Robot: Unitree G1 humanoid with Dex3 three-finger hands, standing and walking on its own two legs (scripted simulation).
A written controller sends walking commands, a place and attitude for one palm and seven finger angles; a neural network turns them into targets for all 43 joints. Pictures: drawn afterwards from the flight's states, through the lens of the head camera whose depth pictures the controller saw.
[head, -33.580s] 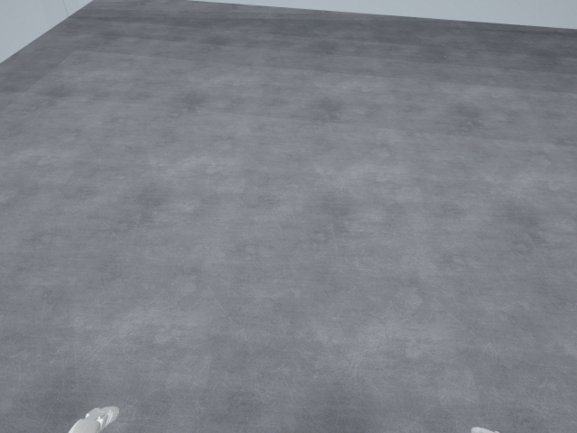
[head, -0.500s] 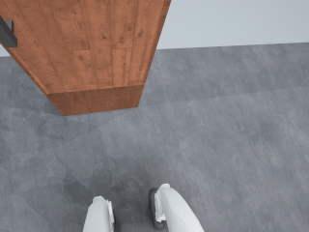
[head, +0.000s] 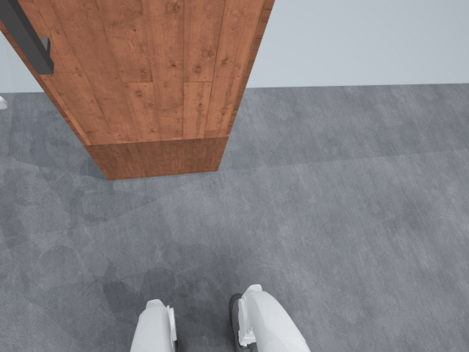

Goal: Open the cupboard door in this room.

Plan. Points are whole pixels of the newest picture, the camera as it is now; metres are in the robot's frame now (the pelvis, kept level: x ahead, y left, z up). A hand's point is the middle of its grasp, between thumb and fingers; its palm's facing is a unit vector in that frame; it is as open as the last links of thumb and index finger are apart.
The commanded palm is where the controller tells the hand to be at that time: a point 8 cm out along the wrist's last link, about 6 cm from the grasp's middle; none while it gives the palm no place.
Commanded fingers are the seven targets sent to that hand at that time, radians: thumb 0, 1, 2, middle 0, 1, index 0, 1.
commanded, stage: move the hooked fingers beside the handle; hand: left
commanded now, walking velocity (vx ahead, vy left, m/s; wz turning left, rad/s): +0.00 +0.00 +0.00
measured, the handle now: (26, 24) +0.59 +0.25 +0.08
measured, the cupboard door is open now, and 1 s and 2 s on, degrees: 0 0 0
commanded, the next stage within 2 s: slide the fingers in behind the handle in 0.06 s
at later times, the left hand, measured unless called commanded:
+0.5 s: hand out of the picture +0.54 +0.29 +0.08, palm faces +0.03 -1.00 -0.01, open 13.9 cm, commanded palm +0.52 +0.31 +0.08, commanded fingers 0.00 -0.50 0.30 -0.30 -1.20 -0.30 -1.20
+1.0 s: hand (15, 56) +0.53 +0.26 +0.08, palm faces +0.03 -1.00 +0.00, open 14.0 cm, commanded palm +0.52 +0.29 +0.08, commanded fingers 0.00 -0.50 0.30 -0.30 -1.20 -0.30 -1.20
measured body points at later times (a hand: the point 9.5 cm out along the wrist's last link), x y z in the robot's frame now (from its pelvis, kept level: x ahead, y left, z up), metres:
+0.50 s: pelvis -0.01 +0.00 -0.01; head +0.18 +0.05 +0.40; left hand +0.53 +0.34 +0.08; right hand -0.04 -0.26 -0.09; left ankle -0.02 +0.11 -0.66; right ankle +0.03 -0.15 -0.66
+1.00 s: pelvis +0.00 +0.00 +0.00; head +0.17 +0.03 +0.42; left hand +0.53 +0.31 +0.08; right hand -0.01 -0.27 -0.09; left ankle -0.01 +0.11 -0.66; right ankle +0.03 -0.15 -0.66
